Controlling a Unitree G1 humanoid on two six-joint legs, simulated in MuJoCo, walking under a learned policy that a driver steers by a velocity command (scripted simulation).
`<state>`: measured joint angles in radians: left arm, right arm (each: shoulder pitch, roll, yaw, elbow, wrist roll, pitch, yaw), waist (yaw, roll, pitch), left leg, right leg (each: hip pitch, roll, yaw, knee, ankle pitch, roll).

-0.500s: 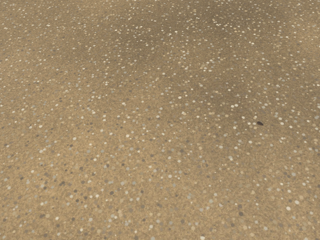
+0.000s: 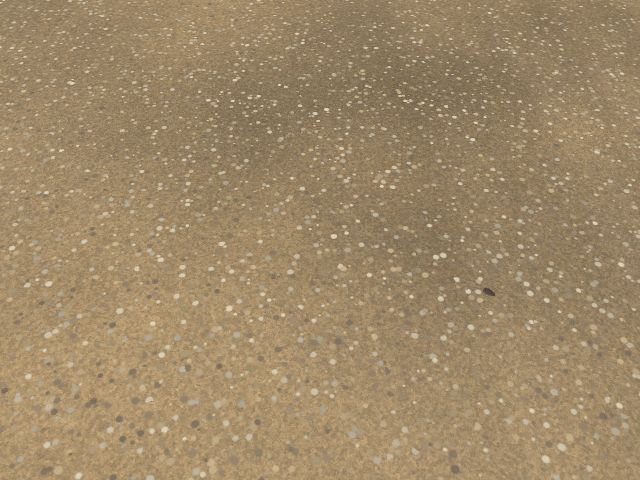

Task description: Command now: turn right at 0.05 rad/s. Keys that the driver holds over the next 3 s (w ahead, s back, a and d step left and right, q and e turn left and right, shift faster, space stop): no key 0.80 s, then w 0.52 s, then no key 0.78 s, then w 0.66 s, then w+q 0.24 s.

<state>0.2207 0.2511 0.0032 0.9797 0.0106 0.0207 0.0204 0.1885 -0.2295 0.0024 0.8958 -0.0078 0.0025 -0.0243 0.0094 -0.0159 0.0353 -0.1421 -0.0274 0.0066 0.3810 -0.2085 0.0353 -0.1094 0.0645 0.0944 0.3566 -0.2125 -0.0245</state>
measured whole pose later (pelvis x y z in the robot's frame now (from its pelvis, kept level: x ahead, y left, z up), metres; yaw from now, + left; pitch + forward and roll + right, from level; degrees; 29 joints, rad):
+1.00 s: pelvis +0.03 +0.01 +0.00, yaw +0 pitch +0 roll +0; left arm 0.32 0.18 -0.01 1.14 0.04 -0.01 0.02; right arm 0.36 -0.19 -0.03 1.13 -0.02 0.00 -0.03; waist -0.02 0.01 -0.02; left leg -0.14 -0.06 0.00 0.41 -0.27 0.09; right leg -0.27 0.02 -0.01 0.71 -0.45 -0.06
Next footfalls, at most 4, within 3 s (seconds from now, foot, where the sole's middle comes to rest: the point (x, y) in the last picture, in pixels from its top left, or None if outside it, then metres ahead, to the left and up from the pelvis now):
1.14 right None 0.11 -0.11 -0.78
1.56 left None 0.41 0.03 -0.78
1.92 right None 0.36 -0.16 -0.78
2.44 left None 0.47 0.06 -0.78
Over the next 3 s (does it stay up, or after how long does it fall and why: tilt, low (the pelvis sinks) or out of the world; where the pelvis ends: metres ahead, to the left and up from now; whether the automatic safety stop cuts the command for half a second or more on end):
stays up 0.70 -0.03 -0.02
